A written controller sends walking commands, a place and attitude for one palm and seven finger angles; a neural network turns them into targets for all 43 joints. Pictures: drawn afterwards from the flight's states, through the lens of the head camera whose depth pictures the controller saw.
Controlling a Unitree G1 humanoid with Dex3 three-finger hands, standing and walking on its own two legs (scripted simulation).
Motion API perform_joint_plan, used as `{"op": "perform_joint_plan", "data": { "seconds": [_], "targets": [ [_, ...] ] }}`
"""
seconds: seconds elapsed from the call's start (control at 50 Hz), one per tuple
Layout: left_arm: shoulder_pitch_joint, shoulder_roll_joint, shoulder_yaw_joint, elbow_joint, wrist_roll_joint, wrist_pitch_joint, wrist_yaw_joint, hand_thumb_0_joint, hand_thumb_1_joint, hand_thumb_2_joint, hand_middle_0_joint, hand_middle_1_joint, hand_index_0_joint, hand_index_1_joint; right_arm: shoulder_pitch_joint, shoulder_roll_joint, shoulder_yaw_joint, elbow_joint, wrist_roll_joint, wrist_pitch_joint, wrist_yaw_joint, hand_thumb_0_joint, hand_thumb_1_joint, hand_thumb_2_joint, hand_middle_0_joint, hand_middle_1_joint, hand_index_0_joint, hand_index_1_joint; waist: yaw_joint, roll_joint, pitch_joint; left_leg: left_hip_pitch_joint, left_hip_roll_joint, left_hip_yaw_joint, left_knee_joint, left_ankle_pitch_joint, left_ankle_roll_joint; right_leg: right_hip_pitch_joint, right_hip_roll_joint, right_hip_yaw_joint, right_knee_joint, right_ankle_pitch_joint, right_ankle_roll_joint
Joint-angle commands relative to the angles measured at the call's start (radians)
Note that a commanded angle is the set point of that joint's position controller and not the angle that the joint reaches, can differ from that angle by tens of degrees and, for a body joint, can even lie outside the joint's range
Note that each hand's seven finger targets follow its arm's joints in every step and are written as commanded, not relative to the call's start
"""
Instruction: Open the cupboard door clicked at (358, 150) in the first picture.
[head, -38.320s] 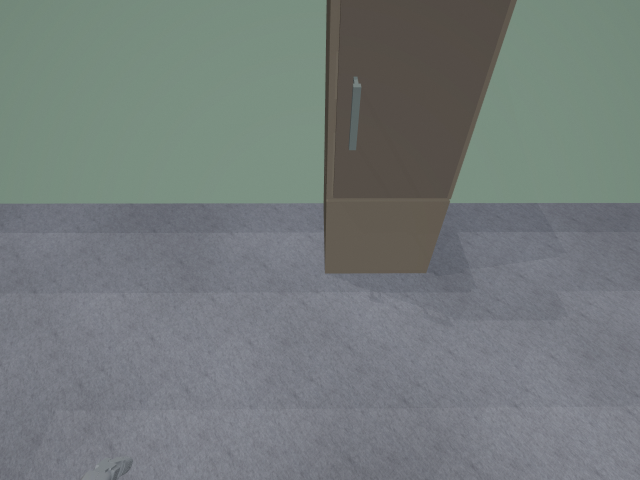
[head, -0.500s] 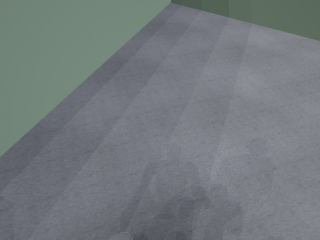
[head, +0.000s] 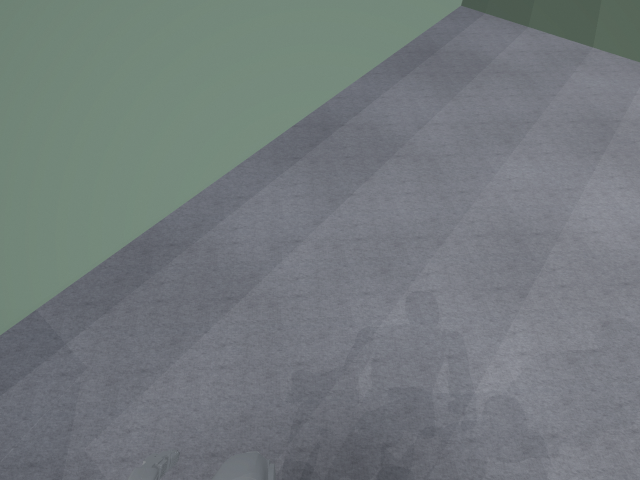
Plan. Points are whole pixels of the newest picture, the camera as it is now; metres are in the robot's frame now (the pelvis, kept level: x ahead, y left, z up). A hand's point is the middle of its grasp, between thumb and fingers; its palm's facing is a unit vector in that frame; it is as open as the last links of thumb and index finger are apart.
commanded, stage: turn to face it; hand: left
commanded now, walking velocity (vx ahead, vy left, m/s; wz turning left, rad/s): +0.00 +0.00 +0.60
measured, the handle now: out of the picture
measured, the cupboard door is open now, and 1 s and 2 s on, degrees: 49 49 49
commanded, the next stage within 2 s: none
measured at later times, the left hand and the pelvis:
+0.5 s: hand out of the picture +0.09 +0.22 -0.16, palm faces +0.30 -0.91 -0.30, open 7.4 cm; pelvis +0.04 -0.03 -0.01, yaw +18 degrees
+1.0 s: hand out of the picture -0.02 +0.18 -0.18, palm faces +0.59 -0.77 -0.24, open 7.4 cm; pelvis +0.05 -0.04 -0.01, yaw +37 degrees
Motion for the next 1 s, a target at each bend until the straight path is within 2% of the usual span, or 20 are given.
{"op": "perform_joint_plan", "data": {
  "seconds": [0.0, 0.08, 0.1, 0.12, 0.14, 0.16, 0.24, 0.38, 0.44, 0.46, 0.48, 0.5, 0.54, 0.6, 0.7, 0.78, 0.8, 0.82, 0.84, 0.98],
  "targets": [
    [0.106, 0.208, 0.051, -0.036, 0.002, -0.018, 0.011, 0.000, 0.900, 0.900, -0.200, -0.300, -0.200, -0.300, -0.078, -0.015, 0.016, -0.111, 0.007, -0.030, 0.009, 0.000, -0.900, -0.900, 0.200, 0.300, 0.200, 0.300, 0.074, -0.149, -0.128, -0.005, -0.001, 0.047, -0.246, 0.006, -0.007, 0.231, -0.236, 0.097, -0.090, 0.653, -0.110],
    [0.075, 0.226, 0.059, -0.043, -0.011, -0.012, 0.001, 0.000, 0.900, 0.900, -0.200, -0.300, -0.200, -0.300, 0.007, -0.069, 0.007, -0.105, 0.002, -0.039, 0.008, 0.000, -0.900, -0.900, 0.200, 0.300, 0.200, 0.300, 0.016, -0.117, -0.163, 0.255, -0.026, 0.069, -0.545, 0.254, 0.023, 0.117, -0.208, 0.016, 0.081, 0.563, -0.033],
    [0.062, 0.198, 0.053, -0.064, -0.018, -0.008, -0.003, 0.000, 0.900, 0.900, -0.200, -0.300, -0.200, -0.300, 0.085, -0.146, -0.012, -0.094, -0.004, -0.048, 0.003, 0.000, -0.900, -0.900, 0.200, 0.300, 0.200, 0.300, -0.028, 0.056, -0.219, 0.439, 0.087, -0.073, -0.610, 0.472, 0.073, -0.040, -0.159, -0.022, 0.247, 0.358, 0.022],
    [0.020, 0.127, 0.032, -0.111, -0.025, -0.002, -0.008, 0.000, 0.900, 0.900, -0.200, -0.300, -0.200, -0.300, 0.162, -0.264, -0.043, -0.090, -0.009, -0.052, -0.006, 0.000, -0.900, -0.900, 0.200, 0.300, 0.200, 0.300, -0.076, 0.364, -0.228, 0.552, 0.379, -0.469, -0.654, 0.879, 0.241, -0.326, -0.004, -0.023, 0.494, -0.350, 0.103],
    [-0.042, 0.150, 0.028, -0.131, -0.015, 0.013, 0.002, 0.000, 0.900, 0.900, -0.200, -0.300, -0.200, -0.300, 0.204, -0.292, -0.047, -0.066, -0.005, -0.041, -0.018, 0.000, -0.900, -0.900, 0.200, 0.300, 0.200, 0.300, -0.089, 0.276, -0.242, 0.539, 0.427, -0.483, -0.628, 0.955, 0.327, -0.365, 0.008, 0.125, 0.620, -0.422, 0.085],
    [-0.056, 0.148, 0.028, -0.155, -0.014, 0.016, 0.004, 0.000, 0.900, 0.900, -0.200, -0.300, -0.200, -0.300, 0.163, -0.287, -0.042, -0.088, -0.009, -0.041, -0.020, 0.000, -0.900, -0.900, 0.200, 0.300, 0.200, 0.300, -0.065, 0.163, -0.184, 0.446, 0.419, -0.432, -0.644, 0.741, 0.326, -0.363, -0.009, 0.150, 0.657, -0.353, 0.078],
    [-0.009, 0.144, 0.037, -0.085, -0.013, 0.030, -0.005, 0.000, 0.900, 0.900, -0.200, -0.300, -0.200, -0.300, 0.017, -0.203, -0.016, -0.119, -0.006, -0.053, -0.039, 0.000, -0.900, -0.900, 0.200, 0.300, 0.200, 0.300, 0.006, 0.217, -0.151, 0.358, 0.229, -0.310, -0.645, 0.706, 0.225, -0.303, 0.019, 0.165, 0.600, -0.187, 0.082],
    [-0.014, 0.134, 0.032, -0.101, -0.016, 0.031, -0.008, 0.000, 0.900, 0.900, -0.200, -0.300, -0.200, -0.300, -0.006, -0.217, -0.031, -0.122, -0.012, -0.038, -0.028, 0.000, -0.900, -0.900, 0.200, 0.300, 0.200, 0.300, 0.011, 0.207, -0.137, 0.260, 0.181, -0.359, -0.670, 0.491, 0.210, -0.128, 0.086, 0.136, 0.286, -0.172, 0.066],
    [0.086, 0.152, 0.040, -0.079, -0.019, 0.020, -0.003, 0.000, 0.900, 0.900, -0.200, -0.300, -0.200, -0.300, -0.067, -0.208, -0.035, -0.143, -0.003, -0.028, -0.025, 0.000, -0.900, -0.900, 0.200, 0.300, 0.200, 0.300, 0.064, 0.179, -0.140, 0.123, 0.127, -0.361, -0.597, 0.395, 0.164, 0.093, 0.112, 0.119, 0.011, -0.025, 0.053],
    [0.131, 0.201, 0.050, -0.074, -0.012, 0.009, 0.003, 0.000, 0.900, 0.900, -0.200, -0.300, -0.200, -0.300, -0.083, -0.173, -0.033, -0.156, 0.006, -0.027, -0.020, 0.000, -0.900, -0.900, 0.200, 0.300, 0.200, 0.300, 0.092, 0.057, -0.140, 0.024, 0.057, -0.313, -0.502, 0.281, 0.113, 0.200, 0.032, 0.201, -0.157, -0.006, 0.034],
    [0.147, 0.296, 0.071, -0.074, 0.004, 0.000, 0.012, 0.000, 0.900, 0.900, -0.200, -0.300, -0.200, -0.300, -0.070, -0.096, -0.023, -0.176, 0.013, -0.027, -0.014, 0.000, -0.900, -0.900, 0.200, 0.300, 0.200, 0.300, 0.100, -0.259, -0.139, -0.143, -0.089, -0.124, -0.262, -0.006, 0.028, 0.272, -0.248, 0.487, -0.284, -0.012, -0.061],
    [0.120, 0.314, 0.064, -0.089, 0.001, 0.001, 0.015, 0.000, 0.900, 0.900, -0.200, -0.300, -0.200, -0.300, -0.086, -0.120, -0.025, -0.184, 0.005, -0.027, -0.009, 0.000, -0.900, -0.900, 0.200, 0.300, 0.200, 0.300, 0.099, -0.305, -0.120, -0.120, -0.069, -0.107, -0.002, -0.172, 0.025, 0.136, -0.379, 0.554, -0.297, 0.084, -0.152],
    [0.019, 0.229, 0.044, -0.114, -0.002, -0.003, 0.014, 0.000, 0.900, 0.900, -0.200, -0.300, -0.200, -0.300, -0.045, -0.109, -0.028, -0.150, -0.001, -0.014, 0.002, 0.000, -0.900, -0.900, 0.200, 0.300, 0.200, 0.300, 0.033, -0.215, -0.082, -0.099, -0.025, -0.116, 0.168, -0.051, 0.021, 0.048, -0.260, 0.372, -0.248, 0.128, -0.146],
    [0.019, 0.188, 0.033, -0.112, -0.006, -0.006, 0.017, 0.000, 0.900, 0.900, -0.200, -0.300, -0.200, -0.300, -0.072, -0.080, -0.012, -0.138, 0.003, -0.010, 0.009, 0.000, -0.900, -0.900, 0.200, 0.300, 0.200, 0.300, 0.033, -0.235, -0.074, -0.095, -0.001, -0.049, 0.051, -0.019, -0.011, 0.148, -0.191, 0.177, -0.156, 0.512, -0.120],
    [0.139, 0.245, 0.053, -0.068, -0.001, -0.009, 0.014, 0.000, 0.900, 0.900, -0.200, -0.300, -0.200, -0.300, -0.138, -0.040, 0.011, -0.151, 0.010, -0.022, 0.015, 0.000, -0.900, -0.900, 0.200, 0.300, 0.200, 0.300, 0.090, -0.157, -0.123, 0.022, -0.036, 0.042, -0.283, -0.001, -0.002, 0.263, -0.222, 0.141, -0.055, 0.704, -0.113],
    [0.081, 0.246, 0.058, -0.076, -0.015, -0.003, 0.004, 0.000, 0.900, 0.900, -0.200, -0.300, -0.200, -0.300, -0.011, -0.093, -0.002, -0.123, 0.006, -0.030, 0.010, 0.000, -0.900, -0.900, 0.200, 0.300, 0.200, 0.300, 0.008, -0.127, -0.166, 0.305, -0.038, 0.036, -0.564, 0.267, 0.034, 0.103, -0.197, 0.052, 0.111, 0.544, -0.026],
    [0.068, 0.209, 0.053, -0.100, -0.020, 0.003, -0.001, 0.000, 0.900, 0.900, -0.200, -0.300, -0.200, -0.300, 0.058, -0.177, -0.024, -0.113, -0.002, -0.038, 0.003, 0.000, -0.900, -0.900, 0.200, 0.300, 0.200, 0.300, -0.033, 0.071, -0.209, 0.473, 0.115, -0.164, -0.608, 0.462, 0.106, -0.090, -0.128, 0.000, 0.285, 0.274, 0.035],
    [0.014, 0.138, 0.030, -0.146, -0.025, 0.010, -0.004, 0.000, 0.900, 0.900, -0.200, -0.300, -0.200, -0.300, 0.134, -0.282, -0.051, -0.107, -0.007, -0.038, -0.006, 0.000, -0.900, -0.900, 0.200, 0.300, 0.200, 0.300, -0.079, 0.346, -0.203, 0.534, 0.378, -0.520, -0.669, 0.810, 0.277, -0.331, 0.011, 0.008, 0.521, -0.389, 0.099],
    [-0.043, 0.167, 0.030, -0.162, -0.015, 0.024, 0.004, 0.000, 0.900, 0.900, -0.200, -0.300, -0.200, -0.300, 0.168, -0.298, -0.053, -0.082, -0.007, -0.031, -0.015, 0.000, -0.900, -0.900, 0.200, 0.300, 0.200, 0.300, -0.085, 0.233, -0.203, 0.493, 0.409, -0.516, -0.656, 0.773, 0.341, -0.351, 0.005, 0.146, 0.629, -0.410, 0.076],
    [-0.006, 0.139, 0.036, -0.104, -0.014, 0.033, -0.010, 0.000, 0.900, 0.900, -0.200, -0.300, -0.200, -0.300, -0.014, -0.216, -0.026, -0.132, -0.010, -0.044, -0.035, 0.000, -0.900, -0.900, 0.200, 0.300, 0.200, 0.300, 0.009, 0.181, -0.155, 0.310, 0.189, -0.346, -0.668, 0.503, 0.223, -0.212, 0.050, 0.156, 0.445, -0.202, 0.067]
  ]
}}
